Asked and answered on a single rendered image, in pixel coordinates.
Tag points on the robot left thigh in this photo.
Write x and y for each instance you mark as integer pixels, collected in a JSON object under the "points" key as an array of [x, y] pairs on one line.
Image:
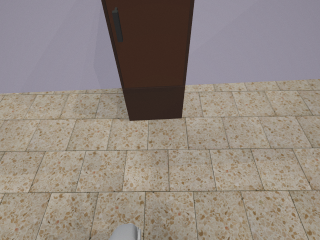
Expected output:
{"points": [[127, 231]]}

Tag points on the cupboard door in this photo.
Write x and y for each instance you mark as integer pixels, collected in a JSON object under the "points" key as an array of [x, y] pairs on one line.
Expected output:
{"points": [[154, 33]]}

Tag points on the handle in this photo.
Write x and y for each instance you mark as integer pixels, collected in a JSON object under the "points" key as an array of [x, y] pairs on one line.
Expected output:
{"points": [[117, 24]]}

